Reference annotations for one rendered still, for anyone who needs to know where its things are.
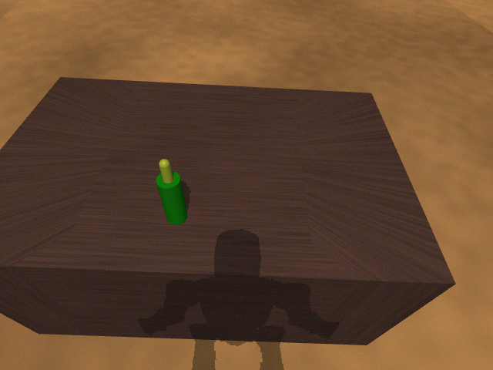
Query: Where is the bottle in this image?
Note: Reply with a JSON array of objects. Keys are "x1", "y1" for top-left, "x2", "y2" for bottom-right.
[{"x1": 156, "y1": 159, "x2": 187, "y2": 225}]

